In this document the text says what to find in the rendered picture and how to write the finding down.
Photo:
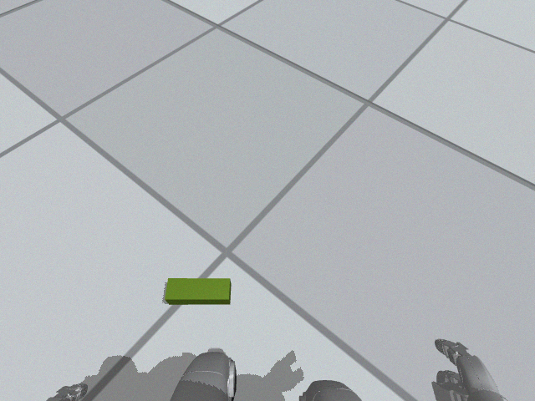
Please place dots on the left robot hand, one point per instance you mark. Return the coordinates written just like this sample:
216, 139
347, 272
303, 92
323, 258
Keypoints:
72, 393

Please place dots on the right robot hand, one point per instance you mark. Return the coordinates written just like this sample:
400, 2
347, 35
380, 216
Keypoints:
472, 374

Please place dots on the carton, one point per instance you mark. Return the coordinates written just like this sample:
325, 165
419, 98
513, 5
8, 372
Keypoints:
198, 291

